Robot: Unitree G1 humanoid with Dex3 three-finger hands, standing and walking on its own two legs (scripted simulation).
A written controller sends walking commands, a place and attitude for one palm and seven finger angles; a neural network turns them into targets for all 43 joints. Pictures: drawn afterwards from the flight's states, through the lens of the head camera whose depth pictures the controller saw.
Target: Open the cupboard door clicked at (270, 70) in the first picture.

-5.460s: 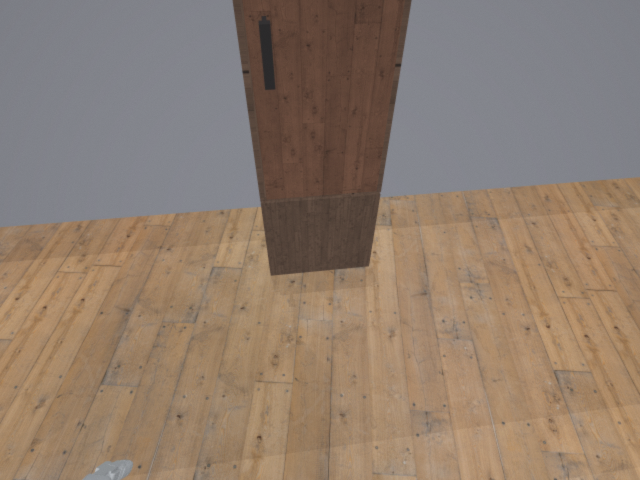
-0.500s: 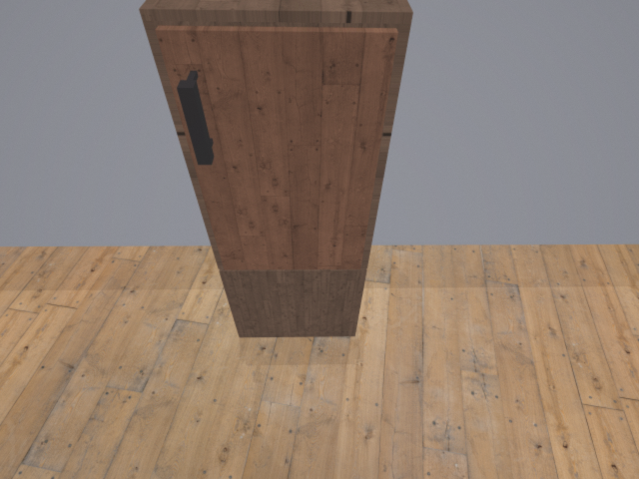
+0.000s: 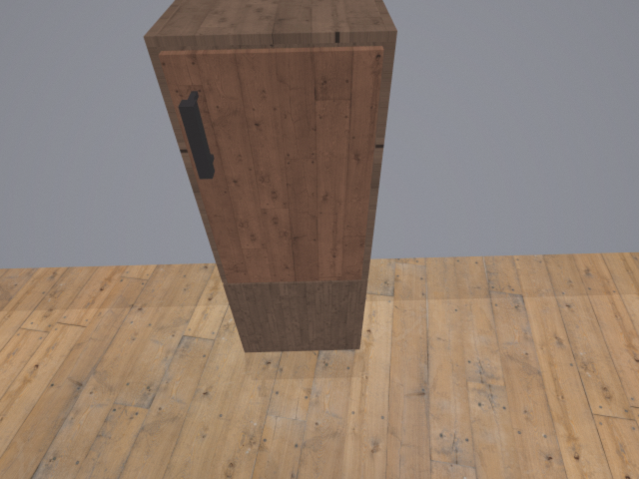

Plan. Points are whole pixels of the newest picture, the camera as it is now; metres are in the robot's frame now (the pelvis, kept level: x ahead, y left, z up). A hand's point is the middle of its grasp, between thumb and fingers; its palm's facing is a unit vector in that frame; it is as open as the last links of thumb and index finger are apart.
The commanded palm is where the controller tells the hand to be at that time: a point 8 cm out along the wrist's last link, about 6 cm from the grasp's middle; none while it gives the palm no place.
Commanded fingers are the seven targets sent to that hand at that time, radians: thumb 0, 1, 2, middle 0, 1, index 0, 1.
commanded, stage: shuffle to correct the standing spot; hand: left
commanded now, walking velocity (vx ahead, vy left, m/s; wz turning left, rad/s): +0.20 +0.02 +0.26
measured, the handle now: (200, 135) +0.64 +0.25 +0.12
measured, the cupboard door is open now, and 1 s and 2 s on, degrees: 0 0 0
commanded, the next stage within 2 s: come to a stop and stand still in 0.72 s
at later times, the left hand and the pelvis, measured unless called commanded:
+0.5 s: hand out of the picture +0.03 +0.16 -0.17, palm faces +0.14 -0.97 -0.17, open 7.3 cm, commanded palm none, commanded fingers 0.00 0.90 0.90 -0.20 -0.30 -0.20 -0.30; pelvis +0.04 -0.01 -0.01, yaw +3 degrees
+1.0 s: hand out of the picture +0.15 +0.21 -0.17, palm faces +0.08 -0.97 -0.21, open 7.3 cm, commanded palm none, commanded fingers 0.00 0.90 0.90 -0.20 -0.30 -0.20 -0.30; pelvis +0.12 +0.03 +0.00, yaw +2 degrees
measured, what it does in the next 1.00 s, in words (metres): walks ahead: left foot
